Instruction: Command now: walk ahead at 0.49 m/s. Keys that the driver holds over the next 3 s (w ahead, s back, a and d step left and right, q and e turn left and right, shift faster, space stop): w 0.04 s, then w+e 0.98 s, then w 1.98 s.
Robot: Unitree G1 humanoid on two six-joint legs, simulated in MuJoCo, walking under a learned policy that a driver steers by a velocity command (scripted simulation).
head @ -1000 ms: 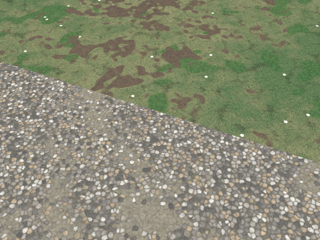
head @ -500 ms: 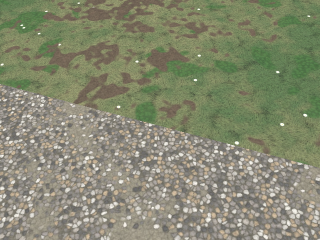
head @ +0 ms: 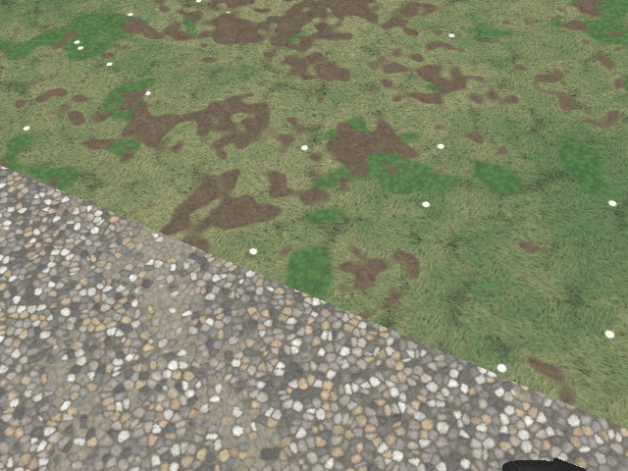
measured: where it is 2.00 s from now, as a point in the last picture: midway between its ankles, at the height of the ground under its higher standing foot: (511, 249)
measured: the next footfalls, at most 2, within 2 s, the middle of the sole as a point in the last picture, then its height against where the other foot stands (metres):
left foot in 0.08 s outside the picture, level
right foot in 0.64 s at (420, 461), level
